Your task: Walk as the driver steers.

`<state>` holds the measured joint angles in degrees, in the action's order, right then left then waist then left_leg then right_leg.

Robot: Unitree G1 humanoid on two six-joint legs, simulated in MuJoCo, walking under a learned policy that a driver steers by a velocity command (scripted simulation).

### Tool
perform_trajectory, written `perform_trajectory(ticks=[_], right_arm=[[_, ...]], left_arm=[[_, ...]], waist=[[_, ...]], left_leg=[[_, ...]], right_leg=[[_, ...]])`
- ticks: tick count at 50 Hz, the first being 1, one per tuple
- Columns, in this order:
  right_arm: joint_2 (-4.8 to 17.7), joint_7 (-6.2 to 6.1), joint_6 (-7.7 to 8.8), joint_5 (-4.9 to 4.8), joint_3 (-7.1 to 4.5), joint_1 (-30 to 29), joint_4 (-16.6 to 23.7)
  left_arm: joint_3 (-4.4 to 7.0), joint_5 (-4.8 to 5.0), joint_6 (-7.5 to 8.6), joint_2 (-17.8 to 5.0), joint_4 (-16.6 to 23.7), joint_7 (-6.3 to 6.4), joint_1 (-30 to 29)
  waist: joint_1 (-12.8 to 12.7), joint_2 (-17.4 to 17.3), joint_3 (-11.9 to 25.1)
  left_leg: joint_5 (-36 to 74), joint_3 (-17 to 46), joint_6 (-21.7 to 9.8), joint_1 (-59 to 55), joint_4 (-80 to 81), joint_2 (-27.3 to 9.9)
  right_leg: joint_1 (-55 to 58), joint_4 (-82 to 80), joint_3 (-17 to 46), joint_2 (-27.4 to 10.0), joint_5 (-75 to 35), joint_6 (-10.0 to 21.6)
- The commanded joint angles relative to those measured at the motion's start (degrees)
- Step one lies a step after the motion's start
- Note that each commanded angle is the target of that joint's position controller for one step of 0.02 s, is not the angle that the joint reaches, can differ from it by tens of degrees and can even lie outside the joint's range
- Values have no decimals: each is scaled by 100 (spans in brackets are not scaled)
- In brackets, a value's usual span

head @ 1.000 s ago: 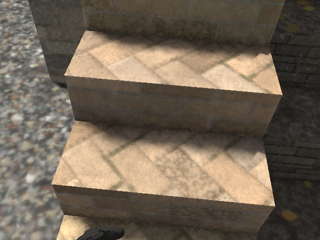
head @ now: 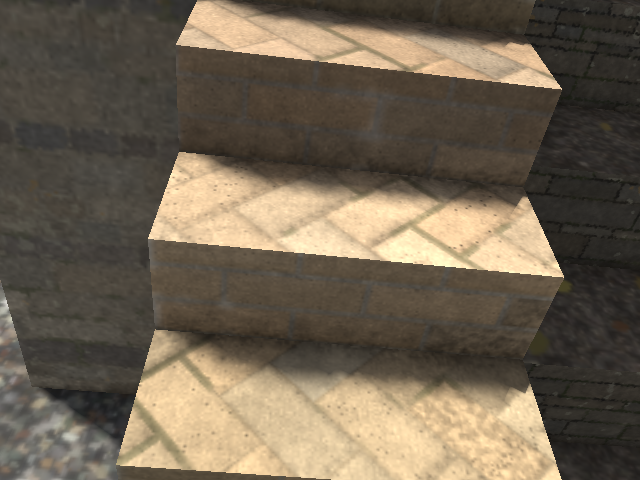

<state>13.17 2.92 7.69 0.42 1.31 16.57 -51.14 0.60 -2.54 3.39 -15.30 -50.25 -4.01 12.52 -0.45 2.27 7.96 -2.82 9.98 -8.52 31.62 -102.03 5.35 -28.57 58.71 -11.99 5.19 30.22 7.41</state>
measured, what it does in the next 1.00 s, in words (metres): climbs: left foot, then right foot 0.19 m higher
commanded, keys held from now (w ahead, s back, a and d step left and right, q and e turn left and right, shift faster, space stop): shift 1.00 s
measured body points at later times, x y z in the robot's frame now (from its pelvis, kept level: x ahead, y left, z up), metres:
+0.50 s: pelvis +0.23 +0.01 +0.09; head +0.27 -0.02 +0.54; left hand +0.41 +0.24 +0.04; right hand +0.33 -0.25 -0.07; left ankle +0.04 +0.15 -0.64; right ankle +0.30 -0.11 -0.38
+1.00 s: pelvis +0.25 -0.01 +0.26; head +0.24 +0.00 +0.71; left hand +0.42 +0.17 +0.14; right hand +0.31 -0.23 +0.12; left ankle +0.27 +0.12 -0.47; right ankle +0.26 -0.10 -0.47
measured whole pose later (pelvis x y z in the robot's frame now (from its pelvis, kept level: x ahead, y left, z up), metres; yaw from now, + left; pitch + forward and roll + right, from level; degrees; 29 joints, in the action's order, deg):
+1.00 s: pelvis +0.25 -0.01 +0.26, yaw -1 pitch -1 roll +0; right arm 8.8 -0.5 0.3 0.6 3.3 13.9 -58.3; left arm -2.0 0.6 -0.6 -7.6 -53.6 -2.1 2.1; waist 0.1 2.1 2.0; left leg -16.3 -2.2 1.2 16.9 -33.5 -2.8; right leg -16.4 33.7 -4.4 1.2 16.7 3.2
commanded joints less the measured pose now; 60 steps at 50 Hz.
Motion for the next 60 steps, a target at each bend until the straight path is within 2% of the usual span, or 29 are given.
perform_trajectory(ticks=[1, 4, 8, 10, 11, 12, 14, 15, 16, 17, 19, 21, 22, 23, 24, 25, 26, 27, 28, 29, 32, 35, 38, 40, 42, 44, 47, 50, 60], right_arm=[[-732, 245, 212, -107, 338, -823, 1046], [-441, 150, 69, -53, 337, -708, 1029], [-538, -101, 47, 36, 496, -2141, 1748], [-621, 54, 326, 259, 657, -3128, 2336], [-313, 138, 427, 264, 623, -3200, 2628], [486, 132, 403, 187, 304, -1849, 2150], [830, -92, -175, -154, 84, -715, 687], [633, -176, -452, 146, 220, -320, 179], [819, -366, -526, 707, 180, 191, -172], [365, -517, -601, 908, 148, 1153, -487], [140, -553, -609, 549, -22, 1716, -946], [640, -579, -819, 120, -135, -1644, 88], [1092, -557, -957, -35, -229, -4100, 725], [1682, -493, -818, -106, -531, -3640, 862], [2202, -292, -572, 6, -565, -3866, 825], [1951, -204, -595, -342, -536, -3504, 599], [1550, -162, -566, -331, -506, -2558, 553], [856, -54, -599, -305, -410, -728, 166], [846, 185, -459, -339, -448, 609, -455], [739, 298, -333, -207, -392, 382, -405], [-109, 172, -87, 224, -15, -1568, -12], [-5, 299, 85, -118, -7, -1313, 83], [-372, -2, -426, -163, 216, -499, -67], [-246, -318, -762, -110, 188, -92, -471], [-279, -442, -745, -36, 177, -633, -395], [-437, -550, -786, -49, 278, -1168, -278], [-318, -361, -681, 13, 302, -604, -311], [-263, -250, -650, 49, 227, -632, -457], [-119, -397, -575, -41, 236, -272, -800]], left_arm=[[-252, 16, 85, 834, -392, 15, -165], [-258, 70, 115, 564, -421, 58, -533], [-240, 444, -117, 171, -541, 293, 698], [-157, 496, -277, -58, -662, 450, 1171], [-29, 480, -307, -472, -542, 562, 956], [26, 105, -304, -754, -244, 596, 564], [257, 151, -17, -1237, 317, 414, 538], [147, 66, 195, -538, 512, 179, 261], [-28, 279, 424, 254, 723, 86, 130], [-166, 582, 509, 472, 1129, 59, -513], [-559, 766, 523, 906, 2074, -66, -1967], [-767, 425, 283, 814, 2511, -253, -1369], [-790, 21, 205, 502, 2610, -307, -570], [-514, -226, 83, -83, 1828, -153, 673], [-389, -203, -15, -298, 1348, 119, 1785], [-148, -327, 5, -901, 1065, 352, 2196], [25, -177, 74, -1383, 574, 383, 1718], [81, 55, -85, -1420, 319, 542, 1030], [-64, 76, -109, -767, 475, 579, -22], [-142, 190, -69, -176, 509, 417, -480], [-86, 382, -135, 270, -84, 242, -168], [-48, 279, -264, 290, 44, 299, 153], [-147, 175, -464, 440, 547, 351, -1516], [-157, 82, -323, 474, 465, 213, -1483], [-268, 215, -388, 613, 304, 120, -1231], [-154, 263, -388, 196, -70, 144, -529], [-215, 285, -342, 636, -261, 126, -113], [-117, 368, -430, 94, -393, 269, -998], [-93, 307, -399, 203, -963, 245, -722]], waist=[[686, -728, -1435], [944, -641, -1217], [50, -473, -819], [-69, -21, -285], [272, 384, 330], [720, 395, 1256], [204, -634, 466], [67, -1936, -766], [119, -2620, -318], [590, -2070, 831], [776, -611, 765], [-952, -583, 185], [-2132, -591, 238], [-2061, -588, 1068], [-2417, -1598, 1548], [-2506, -1005, 890], [-1704, 471, 562], [-293, 2915, 1075], [566, 2900, 2296], [587, 1558, 2143], [-167, -7, 73], [81, -703, -692], [872, -99, -152], [567, 381, -154], [271, -245, -928], [-274, 641, -964], [-641, -212, -426], [-124, -684, -988], [28, -371, -760]], left_leg=[[-594, 556, -161, 2294, -1667, -178], [-1108, -419, 64, 2019, -1196, -67], [-1699, -952, 447, 3530, 594, -389], [-2738, -2016, 472, 2088, 3252, -337], [-2978, -2037, 517, 278, 5594, -354], [-174, -1555, 433, -828, 7562, -654], [3199, -996, 468, -2342, 11256, -1127], [6710, -567, 332, -4616, 10701, -2032], [11780, -544, 130, -6962, 7244, -2935], [11497, -276, -258, -8718, 6382, -3443], [8186, -481, 58, -9370, 6697, -3357], [4873, -1758, 438, -4791, 8129, -2421], [5220, -2800, 510, -853, 9204, -1373], [8397, -2366, 149, 162, 9500, -1583], [10746, -2332, 141, -466, 9187, -2009], [11827, -1791, 553, -2439, 7303, -1631], [9505, -1401, 907, -2943, 6019, -1168], [1152, -1191, 1257, -2053, 3786, -262], [-820, -165, 1113, -1356, 1463, 158], [-836, 338, 807, -377, 919, 149], [-1533, -143, 254, 662, 1511, -104], [-2206, 164, 410, 1817, 1206, 82], [-2381, -1084, 950, -716, 3880, -648], [-1410, -1184, 1093, -1824, 4064, -854], [-839, -1296, 857, -1191, 6250, -758], [-1201, -1394, 787, -1030, 7522, -903], [-615, -743, 398, -1194, 7559, -1252], [-1651, -744, 317, -598, 8043, -1120], [-1346, -871, 296, -1288, 7995, -1115]], right_leg=[[-342, -3256, 2702, -1820, -1448, 345], [-734, -3723, 1543, -1585, -4041, 424], [1978, -3797, 1257, -1236, -4700, 48], [3027, -3473, 878, -650, -8004, -390], [3261, -2843, 1130, -466, -9159, -602], [4505, -1753, 1443, -706, -10432, -795], [3507, 781, 1546, -161, -5305, -1024], [-1124, 4111, 1323, 849, 1438, -1189], [-4787, 7548, 1852, 1244, 3145, -1075], [-6863, 9152, 2223, 962, 3834, -869], [-9020, 9549, 1826, 82, 3813, -373], [-5649, 5828, 1147, -855, 3051, -610], [-1186, 3518, 423, -507, 1312, -908], [2022, 4263, -217, 623, -1104, -1088], [2870, 3925, 183, 162, -1133, -1084], [1095, 1943, 1107, 128, -258, -681], [840, -557, 1314, 253, -1726, -419], [1429, -2364, 3779, -977, -2028, 391], [2187, -2169, 4398, -1145, -2833, 714], [2270, -1526, 3715, -1270, -2509, 524], [1325, -1546, 1814, -1027, -3456, -79], [1945, -2470, 2357, -1609, -4858, 223], [210, -3456, 832, -1275, -5383, 198], [-505, -3790, 991, -1542, -3612, 506], [348, -3693, 1094, -1081, -2008, 195], [1369, -3614, 1858, -1375, -1352, 168], [1789, -3409, 1615, -907, -1534, -102], [1753, -3187, 1407, -860, -1336, -288], [1737, -3589, 1356, -777, -1610, -216]])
